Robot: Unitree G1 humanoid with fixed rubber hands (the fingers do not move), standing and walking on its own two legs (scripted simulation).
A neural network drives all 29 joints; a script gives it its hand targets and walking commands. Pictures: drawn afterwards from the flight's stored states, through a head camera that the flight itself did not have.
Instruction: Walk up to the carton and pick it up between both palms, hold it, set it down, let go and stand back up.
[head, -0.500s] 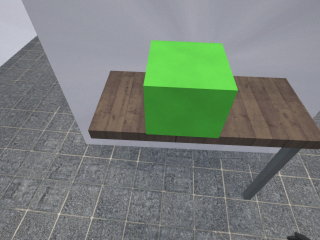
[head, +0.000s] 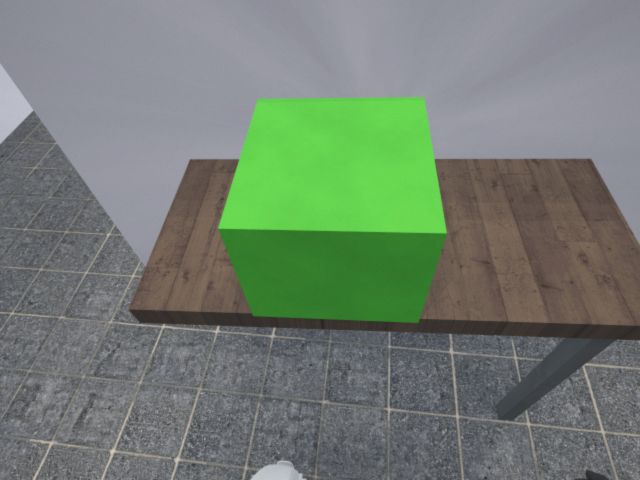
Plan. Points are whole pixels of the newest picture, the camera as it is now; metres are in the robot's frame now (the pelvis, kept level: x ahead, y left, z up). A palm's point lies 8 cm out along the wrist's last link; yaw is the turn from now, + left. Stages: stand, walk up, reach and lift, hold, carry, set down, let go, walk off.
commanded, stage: walk up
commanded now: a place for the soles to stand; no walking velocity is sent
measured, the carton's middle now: (336, 208) +0.53 +0.01 +0.01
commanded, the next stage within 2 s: reach and lift in 1.60 s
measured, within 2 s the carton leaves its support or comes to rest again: neither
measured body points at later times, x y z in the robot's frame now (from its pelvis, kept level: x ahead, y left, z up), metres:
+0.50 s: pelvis +0.03 +0.03 -0.02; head +0.06 +0.04 +0.43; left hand +0.12 +0.37 -0.10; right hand +0.19 -0.29 -0.08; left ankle +0.10 +0.13 -0.73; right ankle +0.01 -0.09 -0.73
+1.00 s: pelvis +0.04 +0.04 -0.02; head +0.07 +0.05 +0.43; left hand +0.14 +0.37 -0.10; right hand +0.20 -0.28 -0.08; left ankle +0.10 +0.13 -0.73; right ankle +0.01 -0.09 -0.73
